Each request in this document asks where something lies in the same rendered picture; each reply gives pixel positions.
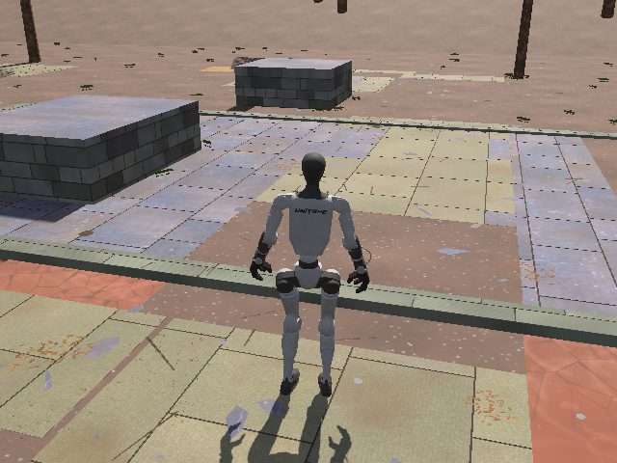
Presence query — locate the left robot forearm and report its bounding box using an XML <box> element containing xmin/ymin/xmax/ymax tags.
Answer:
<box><xmin>253</xmin><ymin>230</ymin><xmax>272</xmax><ymax>264</ymax></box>

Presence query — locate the left robot foot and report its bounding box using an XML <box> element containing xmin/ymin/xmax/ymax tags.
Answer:
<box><xmin>280</xmin><ymin>368</ymin><xmax>300</xmax><ymax>395</ymax></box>

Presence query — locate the robot left hand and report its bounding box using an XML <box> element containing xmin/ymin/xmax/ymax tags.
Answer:
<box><xmin>250</xmin><ymin>260</ymin><xmax>272</xmax><ymax>281</ymax></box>

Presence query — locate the right robot forearm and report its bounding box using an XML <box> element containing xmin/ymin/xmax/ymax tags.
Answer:
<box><xmin>348</xmin><ymin>235</ymin><xmax>367</xmax><ymax>274</ymax></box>

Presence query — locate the right robot shin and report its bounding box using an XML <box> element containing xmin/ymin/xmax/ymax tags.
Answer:
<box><xmin>320</xmin><ymin>319</ymin><xmax>335</xmax><ymax>384</ymax></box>

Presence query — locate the robot right hand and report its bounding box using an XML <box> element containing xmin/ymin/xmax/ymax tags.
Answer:
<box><xmin>347</xmin><ymin>270</ymin><xmax>370</xmax><ymax>293</ymax></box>

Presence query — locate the robot right upper arm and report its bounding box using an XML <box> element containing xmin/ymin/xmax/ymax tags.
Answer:
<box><xmin>332</xmin><ymin>196</ymin><xmax>358</xmax><ymax>250</ymax></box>

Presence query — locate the robot left upper arm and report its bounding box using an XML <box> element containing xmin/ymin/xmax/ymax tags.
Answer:
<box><xmin>262</xmin><ymin>193</ymin><xmax>292</xmax><ymax>246</ymax></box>

